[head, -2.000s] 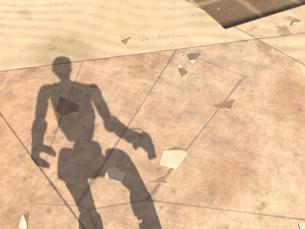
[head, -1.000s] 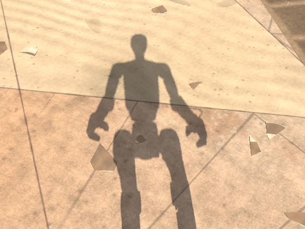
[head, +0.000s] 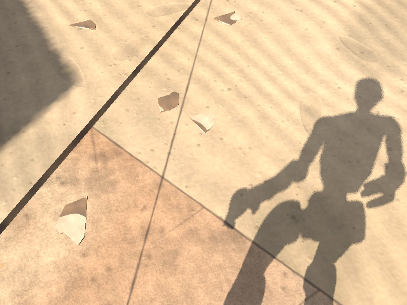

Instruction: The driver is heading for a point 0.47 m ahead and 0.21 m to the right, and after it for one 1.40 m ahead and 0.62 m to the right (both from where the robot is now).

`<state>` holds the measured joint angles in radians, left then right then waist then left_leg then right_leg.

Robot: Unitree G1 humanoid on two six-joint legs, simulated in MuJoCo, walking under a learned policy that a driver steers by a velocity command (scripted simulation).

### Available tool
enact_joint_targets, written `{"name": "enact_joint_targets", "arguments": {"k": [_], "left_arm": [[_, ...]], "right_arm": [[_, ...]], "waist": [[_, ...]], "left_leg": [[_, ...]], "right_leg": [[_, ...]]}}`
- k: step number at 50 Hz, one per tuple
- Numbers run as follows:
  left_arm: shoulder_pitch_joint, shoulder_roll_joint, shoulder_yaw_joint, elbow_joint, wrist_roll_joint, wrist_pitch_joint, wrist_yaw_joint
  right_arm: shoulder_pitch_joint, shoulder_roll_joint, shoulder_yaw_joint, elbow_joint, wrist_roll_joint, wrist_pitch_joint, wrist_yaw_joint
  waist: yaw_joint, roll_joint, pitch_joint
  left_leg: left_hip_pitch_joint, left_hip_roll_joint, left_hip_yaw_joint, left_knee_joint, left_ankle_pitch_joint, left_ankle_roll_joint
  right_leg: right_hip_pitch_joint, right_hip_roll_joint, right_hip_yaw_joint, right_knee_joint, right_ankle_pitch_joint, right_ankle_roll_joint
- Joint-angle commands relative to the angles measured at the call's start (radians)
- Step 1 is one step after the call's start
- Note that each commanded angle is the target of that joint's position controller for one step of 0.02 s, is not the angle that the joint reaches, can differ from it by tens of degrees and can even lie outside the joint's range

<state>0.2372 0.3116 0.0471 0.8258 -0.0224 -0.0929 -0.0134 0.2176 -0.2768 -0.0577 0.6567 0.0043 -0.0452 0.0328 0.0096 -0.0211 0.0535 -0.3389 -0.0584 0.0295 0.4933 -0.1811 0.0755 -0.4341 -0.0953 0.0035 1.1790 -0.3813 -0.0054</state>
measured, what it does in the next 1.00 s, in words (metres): walks ahead, turning right: right foot, then left foot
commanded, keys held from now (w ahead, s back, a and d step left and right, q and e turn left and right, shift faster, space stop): w+e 1.00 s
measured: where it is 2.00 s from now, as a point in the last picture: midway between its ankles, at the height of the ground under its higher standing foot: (328, 172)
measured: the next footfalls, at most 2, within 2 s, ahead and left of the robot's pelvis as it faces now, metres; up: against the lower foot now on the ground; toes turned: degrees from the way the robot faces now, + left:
right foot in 0.40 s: +0.39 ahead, -0.17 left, +0.00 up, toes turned -11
left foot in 0.86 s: +0.71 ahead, -0.06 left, +0.00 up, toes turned -30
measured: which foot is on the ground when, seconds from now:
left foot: down 0.00-0.40, up 0.42-0.84, down 0.86-1.00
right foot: up 0.00-0.38, down 0.40-0.88, up 0.90-1.00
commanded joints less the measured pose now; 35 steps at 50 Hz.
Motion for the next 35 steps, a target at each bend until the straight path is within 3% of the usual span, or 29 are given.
{"name": "enact_joint_targets", "arguments": {"k": [1, 4, 9, 14, 16, 17, 18, 19, 20, 21, 22, 23, 24, 25, 26, 27, 29, 32, 35], "left_arm": [[0.038, 0.090, 0.023, -0.051, 0.005, 0.004, 0.001], [-0.018, 0.061, 0.015, -0.060, 0.009, 0.028, 0.005], [-0.147, 0.033, 0.004, -0.091, 0.001, 0.020, -0.014], [-0.243, 0.031, -0.001, -0.148, 0.002, 0.016, -0.043], [-0.235, 0.043, 0.005, -0.166, 0.005, 0.016, -0.056], [-0.204, 0.060, 0.013, -0.168, 0.007, 0.018, -0.058], [-0.131, 0.088, 0.029, -0.159, 0.009, 0.023, -0.057], [0.013, 0.132, 0.056, -0.126, 0.008, 0.025, -0.050], [0.172, 0.214, 0.087, -0.101, 0.005, 0.033, -0.034], [0.180, 0.301, 0.101, -0.104, -0.006, 0.029, -0.030], [0.215, 0.212, 0.078, -0.118, -0.006, 0.025, -0.029], [0.177, 0.171, 0.067, -0.118, 0.003, 0.021, -0.024], [0.117, 0.156, 0.063, -0.132, 0.003, 0.020, -0.020], [0.055, 0.127, 0.054, -0.147, 0.005, 0.023, -0.017], [0.021, 0.107, 0.045, -0.165, 0.018, 0.023, -0.012], [0.003, 0.103, 0.044, -0.177, 0.021, 0.025, -0.009], [-0.001, 0.115, 0.048, -0.179, 0.015, 0.023, 0.000], [0.023, 0.149, 0.059, -0.170, 0.006, 0.027, 0.018], [0.067, 0.151, 0.061, -0.156, 0.000, 0.040, 0.027]], "right_arm": [[0.016, -0.114, -0.033, -0.045, -0.006, -0.033, -0.007], [0.030, -0.133, -0.038, -0.009, -0.012, -0.051, -0.017], [0.060, -0.148, -0.039, 0.036, -0.017, -0.055, -0.030], [0.115, -0.164, -0.049, 0.091, -0.001, -0.037, -0.036], [0.103, -0.179, -0.055, 0.097, 0.005, -0.021, -0.044], [0.090, -0.195, -0.059, 0.093, 0.006, -0.013, -0.050], [0.079, -0.208, -0.062, 0.089, 0.005, -0.003, -0.058], [0.065, -0.203, -0.058, 0.082, 0.005, 0.007, -0.067], [0.090, -0.173, -0.042, 0.063, -0.009, 0.003, -0.076], [0.213, -0.029, 0.004, 0.021, -0.037, -0.026, -0.053], [0.118, -0.110, -0.005, 0.028, -0.004, -0.064, -0.035], [0.023, -0.152, -0.015, -0.004, 0.032, -0.087, -0.023], [-0.018, -0.142, -0.008, -0.016, 0.024, -0.100, -0.027], [-0.040, -0.145, -0.014, -0.016, -0.002, -0.101, -0.034], [-0.026, -0.151, -0.021, -0.018, -0.011, -0.092, -0.036], [-0.009, -0.145, -0.022, -0.020, -0.015, -0.081, -0.036], [0.008, -0.119, -0.016, -0.017, -0.019, -0.060, -0.039], [-0.085, -0.081, 0.000, -0.041, -0.024, -0.051, -0.041], [-0.192, -0.068, 0.007, -0.059, -0.012, -0.060, -0.031]], "waist": [[0.008, 0.086, -0.126], [0.003, 0.068, -0.061], [-0.055, 0.069, -0.003], [-0.091, 0.060, 0.032], [-0.071, 0.078, 0.016], [-0.048, 0.100, -0.017], [-0.006, 0.119, -0.074], [0.074, 0.101, -0.153], [0.134, 0.002, -0.262], [0.024, -0.260, -0.369], [0.108, -0.149, -0.460], [0.121, -0.106, -0.315], [0.089, -0.013, -0.227], [0.051, 0.025, -0.155], [0.014, 0.001, -0.136], [-0.007, -0.016, -0.124], [-0.026, -0.020, -0.102], [0.000, -0.030, -0.067], [0.050, -0.055, -0.065]], "left_leg": [[0.217, 0.282, -0.300, -0.279, 0.253, 0.205], [0.176, 0.277, -0.190, -0.341, 0.272, 0.194], [0.197, 0.244, -0.021, -0.379, 0.219, 0.123], [0.382, 0.308, 0.029, -0.329, 0.278, 0.096], [0.446, 0.325, 0.050, -0.252, 0.468, 0.073], [0.463, 0.322, 0.067, -0.180, 0.656, 0.057], [0.467, 0.311, 0.087, -0.062, 0.831, 0.038], [0.406, 0.273, 0.126, 0.139, 0.890, 0.005], [0.182, 0.232, 0.134, 0.439, 0.636, -0.036], [-0.281, 0.005, 0.053, 0.802, -0.309, -0.111], [-0.405, 0.005, -0.144, 0.905, -0.396, -0.092], [-0.482, 0.058, -0.148, 0.893, -0.313, -0.070], [-0.464, 0.102, -0.137, 0.813, -0.233, -0.060], [-0.411, 0.130, -0.127, 0.721, -0.191, -0.066], [-0.335, 0.149, -0.132, 0.681, -0.164, -0.073], [-0.300, 0.152, -0.129, 0.643, -0.157, -0.086], [-0.274, 0.154, -0.104, 0.552, -0.139, -0.116], [-0.243, 0.127, -0.080, 0.337, 0.051, -0.149], [-0.158, 0.074, -0.071, 0.129, 0.240, -0.157]], "right_leg": [[-0.173, -0.067, 0.050, -0.042, 0.090, 0.014], [-0.233, -0.072, 0.055, -0.155, 0.218, 0.043], [-0.215, -0.019, 0.039, -0.445, 0.501, 0.029], [-0.272, 0.012, 0.015, -0.579, 0.452, -0.019], [-0.252, 0.039, -0.021, -0.595, 0.346, -0.050], [-0.194, 0.071, -0.054, -0.590, 0.286, -0.069], [-0.091, 0.111, -0.088, -0.584, 0.240, -0.091], [0.110, 0.158, -0.104, -0.625, 0.270, -0.123], [0.418, 0.050, 0.091, -0.630, 0.315, -0.186], [0.780, -0.203, 0.666, -0.716, 0.145, -0.397], [0.862, -0.224, 0.828, -0.844, 0.031, -0.401], [0.773, -0.199, 0.678, -0.864, 0.074, -0.349], [0.630, -0.159, 0.568, -0.865, 0.157, -0.317], [0.484, -0.125, 0.482, -0.878, 0.273, -0.299], [0.385, -0.101, 0.433, -0.901, 0.361, -0.298], [0.331, -0.086, 0.413, -0.921, 0.402, -0.303], [0.241, -0.068, 0.350, -0.942, 0.474, -0.307], [0.155, -0.010, 0.264, -0.950, 0.460, -0.267], [0.135, 0.024, 0.252, -0.926, 0.365, -0.222]]}}
Keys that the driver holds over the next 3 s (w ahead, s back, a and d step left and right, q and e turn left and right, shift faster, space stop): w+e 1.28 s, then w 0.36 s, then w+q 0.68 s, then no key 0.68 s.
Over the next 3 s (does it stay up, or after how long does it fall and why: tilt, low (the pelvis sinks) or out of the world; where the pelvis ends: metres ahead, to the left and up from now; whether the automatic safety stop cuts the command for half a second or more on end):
stays up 1.30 -0.69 0.00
